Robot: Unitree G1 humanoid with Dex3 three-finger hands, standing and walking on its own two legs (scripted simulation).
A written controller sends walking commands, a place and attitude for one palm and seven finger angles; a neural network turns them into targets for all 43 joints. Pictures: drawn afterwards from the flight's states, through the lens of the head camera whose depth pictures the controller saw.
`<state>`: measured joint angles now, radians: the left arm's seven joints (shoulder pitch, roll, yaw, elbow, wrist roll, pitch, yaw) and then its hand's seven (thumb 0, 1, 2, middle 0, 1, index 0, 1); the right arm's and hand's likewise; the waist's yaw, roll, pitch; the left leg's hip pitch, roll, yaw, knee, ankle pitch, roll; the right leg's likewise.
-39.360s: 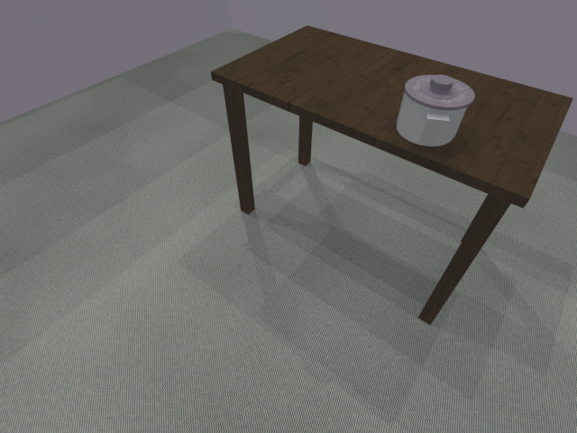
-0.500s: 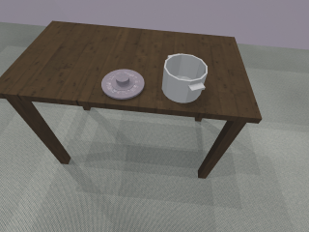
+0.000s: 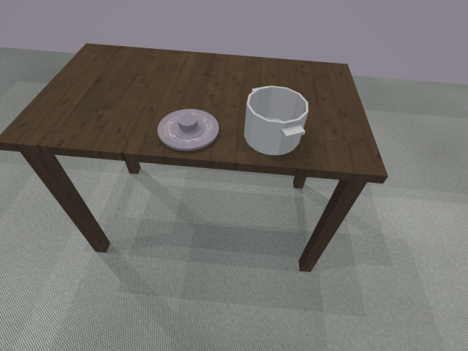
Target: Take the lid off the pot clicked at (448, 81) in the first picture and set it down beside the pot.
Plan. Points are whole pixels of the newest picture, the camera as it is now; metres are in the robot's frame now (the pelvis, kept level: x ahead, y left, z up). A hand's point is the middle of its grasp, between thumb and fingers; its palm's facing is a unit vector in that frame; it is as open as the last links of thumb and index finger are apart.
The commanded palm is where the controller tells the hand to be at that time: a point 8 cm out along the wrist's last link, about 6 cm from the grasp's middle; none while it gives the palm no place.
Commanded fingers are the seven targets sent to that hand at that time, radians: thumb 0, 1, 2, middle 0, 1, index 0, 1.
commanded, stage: let the arm hang, fingers relaxed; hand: left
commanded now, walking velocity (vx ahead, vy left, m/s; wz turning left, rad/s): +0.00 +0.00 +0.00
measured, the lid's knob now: (187, 121) +0.68 +0.15 -0.03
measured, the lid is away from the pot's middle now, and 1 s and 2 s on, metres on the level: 0.24 0.24 0.24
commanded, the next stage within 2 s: look to check the result in 0.48 s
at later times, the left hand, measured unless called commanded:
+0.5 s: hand out of the picture -0.01 +0.16 -0.18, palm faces +0.05 -0.98 -0.19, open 7.3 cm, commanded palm none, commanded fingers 0.00 0.90 0.90 -0.20 -0.30 -0.20 -0.30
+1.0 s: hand out of the picture -0.01 +0.16 -0.18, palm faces +0.05 -0.98 -0.19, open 7.3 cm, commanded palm none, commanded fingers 0.00 0.90 0.90 -0.20 -0.30 -0.20 -0.30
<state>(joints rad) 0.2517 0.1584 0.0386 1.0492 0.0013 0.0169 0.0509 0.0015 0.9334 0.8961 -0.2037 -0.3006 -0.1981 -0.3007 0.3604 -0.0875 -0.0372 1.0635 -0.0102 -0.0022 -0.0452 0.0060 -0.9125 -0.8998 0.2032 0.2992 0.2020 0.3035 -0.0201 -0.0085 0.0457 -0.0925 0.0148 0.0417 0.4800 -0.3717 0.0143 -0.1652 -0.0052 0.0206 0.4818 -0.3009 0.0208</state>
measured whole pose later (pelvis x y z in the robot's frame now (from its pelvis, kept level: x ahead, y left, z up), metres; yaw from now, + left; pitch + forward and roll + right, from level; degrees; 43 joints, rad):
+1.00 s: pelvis -0.02 -0.01 +0.00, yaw +0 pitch -1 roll -1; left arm 0.26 0.14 0.03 1.10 0.00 0.01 0.05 0.01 0.94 0.90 -0.20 -0.30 -0.20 -0.30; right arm 0.33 -0.09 -0.03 1.09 -0.01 -0.01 -0.05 0.01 -0.91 -0.90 0.20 0.30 0.20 0.30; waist -0.01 -0.01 0.06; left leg -0.12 0.02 0.04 0.47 -0.34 0.01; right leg -0.19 0.00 0.02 0.47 -0.27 0.01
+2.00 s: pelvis -0.01 -0.01 +0.00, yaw +0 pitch -1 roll +0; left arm 0.27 0.13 0.03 1.11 0.00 0.01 0.05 0.01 0.94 0.90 -0.20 -0.30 -0.20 -0.30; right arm 0.32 -0.09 -0.03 1.10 -0.01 -0.01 -0.05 0.01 -0.91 -0.90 0.20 0.30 0.20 0.30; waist -0.01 0.00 0.07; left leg -0.11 0.02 0.04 0.46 -0.34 0.01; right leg -0.18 0.00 0.02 0.47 -0.27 0.01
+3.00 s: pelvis -0.02 -0.01 +0.00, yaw +0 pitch -1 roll +0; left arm 0.27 0.12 0.03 1.12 0.00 0.01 0.05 0.01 0.94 0.90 -0.20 -0.30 -0.20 -0.30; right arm 0.33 -0.08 -0.03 1.11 -0.01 -0.01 -0.05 0.01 -0.91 -0.90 0.20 0.30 0.20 0.30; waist -0.01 0.01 0.06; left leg -0.11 0.02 0.04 0.45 -0.33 0.00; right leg -0.18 0.00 0.02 0.46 -0.26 0.01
